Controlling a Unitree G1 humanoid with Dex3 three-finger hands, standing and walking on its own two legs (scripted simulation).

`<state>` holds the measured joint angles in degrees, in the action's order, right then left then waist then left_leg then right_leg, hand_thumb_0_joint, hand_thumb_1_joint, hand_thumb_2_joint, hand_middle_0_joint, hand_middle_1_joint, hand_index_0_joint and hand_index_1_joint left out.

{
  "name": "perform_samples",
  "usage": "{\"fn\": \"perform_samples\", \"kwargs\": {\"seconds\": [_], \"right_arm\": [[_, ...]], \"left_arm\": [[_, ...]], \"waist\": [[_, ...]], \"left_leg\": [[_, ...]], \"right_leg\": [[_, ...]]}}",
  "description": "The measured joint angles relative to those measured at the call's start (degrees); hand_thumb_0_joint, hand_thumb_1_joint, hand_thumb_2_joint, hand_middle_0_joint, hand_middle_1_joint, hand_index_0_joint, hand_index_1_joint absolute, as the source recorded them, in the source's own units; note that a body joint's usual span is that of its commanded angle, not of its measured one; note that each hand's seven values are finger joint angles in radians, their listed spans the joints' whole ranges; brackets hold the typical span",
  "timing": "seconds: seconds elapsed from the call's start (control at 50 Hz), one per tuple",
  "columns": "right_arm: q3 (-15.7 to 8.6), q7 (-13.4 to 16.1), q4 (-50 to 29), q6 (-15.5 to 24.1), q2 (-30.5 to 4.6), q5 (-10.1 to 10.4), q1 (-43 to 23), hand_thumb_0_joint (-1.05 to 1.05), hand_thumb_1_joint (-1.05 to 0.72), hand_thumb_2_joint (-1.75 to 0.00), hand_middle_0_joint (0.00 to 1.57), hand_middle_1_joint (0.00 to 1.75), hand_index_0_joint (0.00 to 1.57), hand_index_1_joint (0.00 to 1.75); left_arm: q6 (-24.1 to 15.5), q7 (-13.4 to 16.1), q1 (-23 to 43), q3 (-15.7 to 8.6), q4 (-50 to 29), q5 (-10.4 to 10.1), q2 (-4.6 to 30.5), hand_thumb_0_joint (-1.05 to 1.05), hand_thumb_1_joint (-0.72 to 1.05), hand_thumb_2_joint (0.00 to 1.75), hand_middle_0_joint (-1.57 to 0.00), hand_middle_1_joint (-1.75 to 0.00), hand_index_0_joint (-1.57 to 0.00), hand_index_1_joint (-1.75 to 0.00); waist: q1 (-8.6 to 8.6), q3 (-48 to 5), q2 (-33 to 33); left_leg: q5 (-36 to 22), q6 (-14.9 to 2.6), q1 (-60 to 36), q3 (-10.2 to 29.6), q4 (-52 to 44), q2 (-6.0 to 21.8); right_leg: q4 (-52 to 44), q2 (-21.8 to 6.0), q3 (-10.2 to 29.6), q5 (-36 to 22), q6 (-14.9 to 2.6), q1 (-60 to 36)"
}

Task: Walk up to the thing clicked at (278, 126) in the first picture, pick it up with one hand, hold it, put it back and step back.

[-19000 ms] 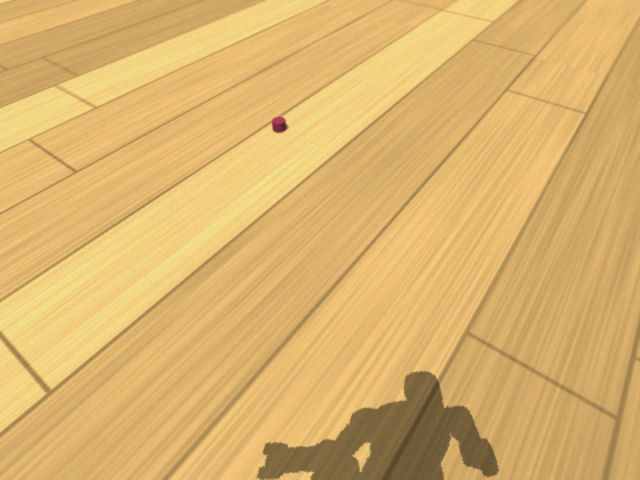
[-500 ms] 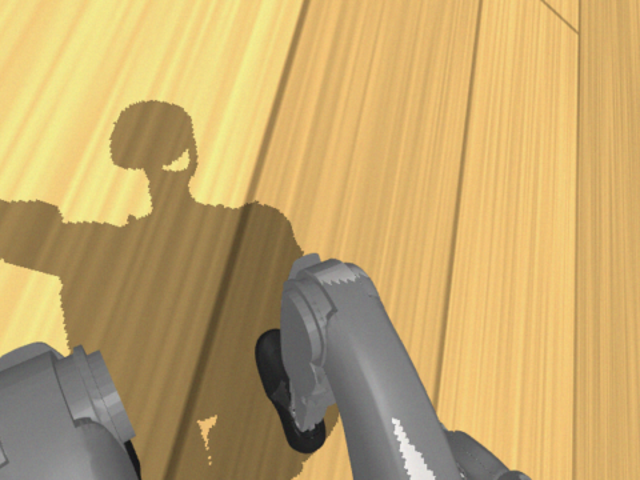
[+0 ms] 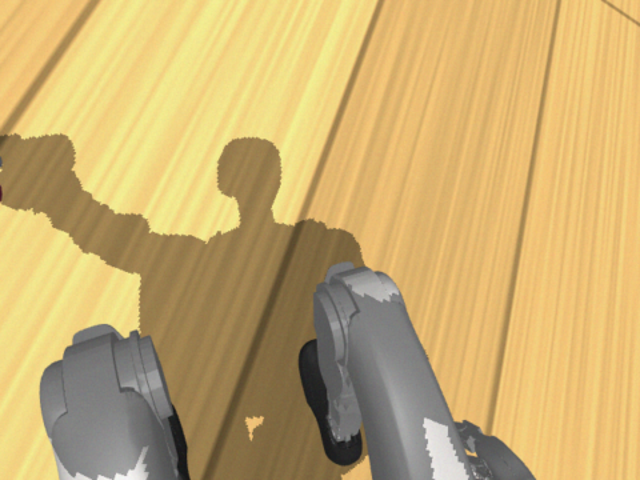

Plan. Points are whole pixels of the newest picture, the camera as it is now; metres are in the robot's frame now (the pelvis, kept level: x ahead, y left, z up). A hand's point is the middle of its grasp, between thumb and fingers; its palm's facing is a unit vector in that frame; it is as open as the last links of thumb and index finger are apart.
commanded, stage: lift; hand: left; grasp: from above
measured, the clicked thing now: out of the picture +0.50 +0.33 -0.17
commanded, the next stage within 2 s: hold in 1.76 s
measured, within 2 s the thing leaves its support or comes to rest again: neither
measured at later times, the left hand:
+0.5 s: hand out of the picture +0.43 +0.33 -0.07, palm faces -0.46 -0.11 -0.88, open 9.2 cm
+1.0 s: hand out of the picture +0.36 +0.31 +0.13, palm faces -0.41 -0.14 -0.90, open 9.2 cm
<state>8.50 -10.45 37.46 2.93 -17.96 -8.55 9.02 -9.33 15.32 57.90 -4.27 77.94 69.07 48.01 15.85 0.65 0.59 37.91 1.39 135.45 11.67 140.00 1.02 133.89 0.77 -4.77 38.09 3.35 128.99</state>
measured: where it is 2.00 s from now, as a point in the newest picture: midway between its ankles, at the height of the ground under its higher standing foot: (258, 454)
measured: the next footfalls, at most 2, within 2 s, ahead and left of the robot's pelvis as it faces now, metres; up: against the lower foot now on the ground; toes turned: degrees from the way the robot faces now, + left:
none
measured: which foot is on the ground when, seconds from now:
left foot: down 0.00-1.00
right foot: down 0.00-1.00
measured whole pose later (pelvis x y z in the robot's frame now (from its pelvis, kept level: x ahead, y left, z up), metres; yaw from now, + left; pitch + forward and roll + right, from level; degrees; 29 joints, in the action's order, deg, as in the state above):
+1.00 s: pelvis +0.00 +0.00 +0.21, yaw +7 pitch +28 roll -4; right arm -0.3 -0.3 36.6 -2.8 -14.4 0.6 8.3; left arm -0.8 0.6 26.8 3.1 37.2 56.1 32.2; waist 5.0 -9.4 -2.6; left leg 33.5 0.4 95.7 4.0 100.8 2.6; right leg 98.0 -1.1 -1.5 33.8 2.3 92.3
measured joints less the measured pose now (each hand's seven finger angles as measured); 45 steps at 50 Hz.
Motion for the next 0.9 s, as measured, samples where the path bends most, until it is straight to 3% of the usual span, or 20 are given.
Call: {"fn": "perform_samples", "kwargs": {"seconds": [0.16, 0.24, 0.5, 0.76, 0.9], "right_arm": [[-1.2, 1.3, 0.1, -2.0, 0.3, 0.9, 1.1, 0.0, -0.92, -0.9, 0.2, 0.3, 0.2, 0.3], [-2.2, 2.0, -0.1, -3.1, 0.5, 1.7, 1.8, 0.01, -0.92, -0.9, 0.2, 0.3, 0.2, 0.3], [-6.2, 4.0, -0.4, -5.2, 1.4, 4.8, 2.4, 0.01, -0.92, -0.9, 0.2, 0.3, 0.2, 0.3], [-8.1, 6.9, -1.9, -5.8, 2.3, 7.6, 0.3, 0.01, -0.91, -0.9, 0.2, 0.3, 0.2, 0.3], [-8.7, 8.8, -1.6, -6.0, 3.1, 8.5, -0.6, 0.01, -0.91, -0.9, 0.21, 0.3, 0.2, 0.3]], "left_arm": [[0.9, -2.6, -0.3, 0.4, -2.3, -0.5, -1.3, -0.01, 0.0, 0.63, -0.5, -0.84, -0.73, -0.73], [1.7, -4.7, -2.0, 0.4, -4.8, -1.8, -2.5, -0.01, 0.01, 0.63, -0.49, -0.85, -0.72, -0.74], [2.6, -10.7, -10.9, 2.1, -18.0, -6.3, -7.1, -0.01, 0.02, 0.62, -0.49, -0.85, -0.71, -0.75], [5.2, -14.2, -21.4, 5.1, -31.1, -10.9, -11.4, -0.02, 0.03, 0.61, -0.47, -0.86, -0.69, -0.78], [7.1, -14.7, -27.4, 6.4, -37.7, -12.2, -14.1, -0.02, 0.03, 0.61, -0.47, -0.86, -0.69, -0.78]], "waist": [[-0.5, -1.2, -0.5], [-1.09, -2.3, -1.1], [-5.24, -6.4, -2.3], [-8.83, -9.9, -3.2], [-10.22, -10.3, -3.1]], "left_leg": [[-0.7, -0.2, -0.9, -0.8, -2.0, -0.1], [-1.0, -0.35, -1.6, -1.4, -3.5, -0.2], [-1.8, -0.95, -7.7, -4.1, -11.3, 0.0], [-2.4, -1.16, -20.3, -5.9, -23.0, 0.8], [-3.2, -1.0, -30.7, -6.9, -31.6, 1.3]], "right_leg": [[-1.5, -0.4, 0.4, -0.3, -0.21, -0.9], [-2.7, -0.7, 0.7, -0.4, -0.43, -1.6], [-9.2, -1.6, 2.3, -0.7, -0.36, -6.7], [-20.3, -1.9, 2.9, -1.8, -0.58, -18.4], [-28.5, -1.8, 3.1, -2.9, -0.86, -28.0]]}}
